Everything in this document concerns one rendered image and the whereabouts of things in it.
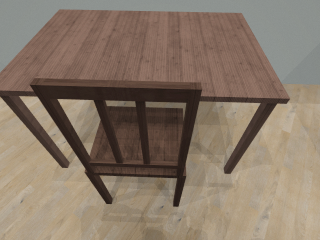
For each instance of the table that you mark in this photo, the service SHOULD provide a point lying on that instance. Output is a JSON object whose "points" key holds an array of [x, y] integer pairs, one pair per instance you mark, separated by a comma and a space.
{"points": [[216, 49]]}

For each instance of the chair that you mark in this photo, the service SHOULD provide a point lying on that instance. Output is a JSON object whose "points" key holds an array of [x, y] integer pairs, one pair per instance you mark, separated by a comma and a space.
{"points": [[130, 141]]}

